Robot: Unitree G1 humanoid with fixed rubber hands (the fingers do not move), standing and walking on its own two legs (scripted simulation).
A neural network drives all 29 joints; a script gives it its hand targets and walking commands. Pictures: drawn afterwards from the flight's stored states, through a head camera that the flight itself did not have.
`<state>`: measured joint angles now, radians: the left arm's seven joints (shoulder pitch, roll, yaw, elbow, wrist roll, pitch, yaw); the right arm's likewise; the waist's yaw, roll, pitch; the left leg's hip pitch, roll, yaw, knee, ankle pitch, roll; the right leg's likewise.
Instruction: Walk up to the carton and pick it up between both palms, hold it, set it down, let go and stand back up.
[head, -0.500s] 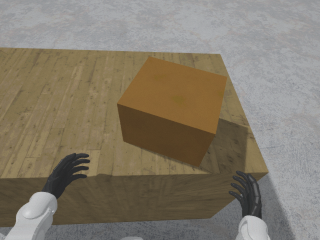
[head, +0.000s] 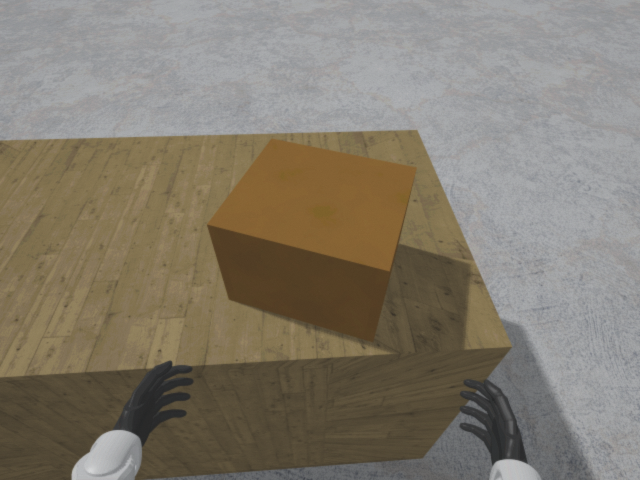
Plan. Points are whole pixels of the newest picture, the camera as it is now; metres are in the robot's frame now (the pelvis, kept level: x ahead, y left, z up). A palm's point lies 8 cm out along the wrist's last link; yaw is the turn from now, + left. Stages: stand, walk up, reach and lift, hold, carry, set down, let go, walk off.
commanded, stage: set down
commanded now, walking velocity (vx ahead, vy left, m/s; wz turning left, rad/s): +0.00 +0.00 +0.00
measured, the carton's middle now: (319, 235) +0.47 +0.05 +0.01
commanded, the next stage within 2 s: let go in 0.36 s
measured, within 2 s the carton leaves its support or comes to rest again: neither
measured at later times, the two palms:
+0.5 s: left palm (177, 447) +0.16 +0.22 -0.07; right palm (527, 474) +0.15 -0.23 -0.08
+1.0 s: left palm (178, 465) +0.14 +0.21 -0.08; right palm out of the picture +0.13 -0.27 -0.10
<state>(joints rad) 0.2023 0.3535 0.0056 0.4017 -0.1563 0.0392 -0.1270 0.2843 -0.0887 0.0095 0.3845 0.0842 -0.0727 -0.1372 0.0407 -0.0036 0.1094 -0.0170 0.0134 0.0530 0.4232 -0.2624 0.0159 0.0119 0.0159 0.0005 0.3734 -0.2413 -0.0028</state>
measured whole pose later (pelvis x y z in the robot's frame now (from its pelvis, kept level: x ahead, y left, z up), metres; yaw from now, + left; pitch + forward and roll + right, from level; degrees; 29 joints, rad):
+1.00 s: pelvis +0.00 -0.03 +0.00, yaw +1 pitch -2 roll +0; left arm 0.21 0.20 0.02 0.64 0.02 -0.02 0.00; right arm 0.21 -0.22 -0.03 0.77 -0.02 -0.08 0.00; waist 0.00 0.01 0.00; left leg -0.15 0.03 0.03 0.44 -0.25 -0.02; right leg -0.13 0.03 -0.03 0.44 -0.27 -0.04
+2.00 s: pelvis -0.04 -0.04 +0.00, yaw +4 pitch -4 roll +0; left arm 0.36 0.23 0.01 0.85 0.00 -0.02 0.02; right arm 0.37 -0.24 -0.01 0.98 -0.02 -0.01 -0.02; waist -0.01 0.05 0.03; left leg -0.21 0.03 -0.04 0.48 -0.20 -0.04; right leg -0.17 0.03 -0.08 0.46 -0.23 -0.05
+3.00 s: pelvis -0.01 -0.04 +0.00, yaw +4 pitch -3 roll +0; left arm 0.33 0.18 0.00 0.97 -0.01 -0.02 0.04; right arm 0.30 -0.21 0.02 1.06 -0.01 -0.01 -0.04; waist 0.00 0.03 0.04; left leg -0.18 0.04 -0.05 0.45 -0.22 -0.04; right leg -0.13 0.04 -0.08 0.41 -0.24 -0.06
